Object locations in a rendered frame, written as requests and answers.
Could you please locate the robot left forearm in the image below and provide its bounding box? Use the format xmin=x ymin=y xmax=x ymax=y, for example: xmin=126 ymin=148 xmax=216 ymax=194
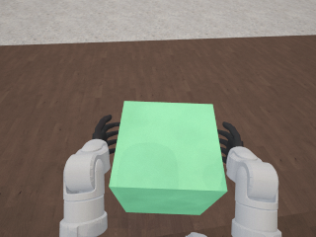
xmin=59 ymin=139 xmax=111 ymax=237

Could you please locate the robot left hand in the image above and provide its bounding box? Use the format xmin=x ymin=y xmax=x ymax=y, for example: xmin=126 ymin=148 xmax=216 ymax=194
xmin=92 ymin=115 xmax=120 ymax=154

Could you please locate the robot right hand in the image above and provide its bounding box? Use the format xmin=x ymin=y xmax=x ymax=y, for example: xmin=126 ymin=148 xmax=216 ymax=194
xmin=217 ymin=121 xmax=244 ymax=164

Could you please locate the robot right forearm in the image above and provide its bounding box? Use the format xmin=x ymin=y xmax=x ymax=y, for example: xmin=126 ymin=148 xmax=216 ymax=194
xmin=226 ymin=146 xmax=282 ymax=237

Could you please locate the carton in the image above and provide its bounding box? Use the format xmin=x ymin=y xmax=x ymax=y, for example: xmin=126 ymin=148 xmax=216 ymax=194
xmin=109 ymin=101 xmax=228 ymax=215

